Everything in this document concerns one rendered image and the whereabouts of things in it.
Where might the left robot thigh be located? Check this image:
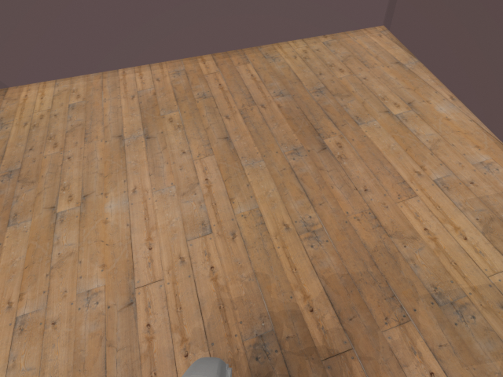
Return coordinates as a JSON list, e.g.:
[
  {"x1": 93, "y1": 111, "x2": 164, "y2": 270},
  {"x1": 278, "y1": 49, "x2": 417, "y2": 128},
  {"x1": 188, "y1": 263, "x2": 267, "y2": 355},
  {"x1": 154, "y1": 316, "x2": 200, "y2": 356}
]
[{"x1": 182, "y1": 357, "x2": 232, "y2": 377}]

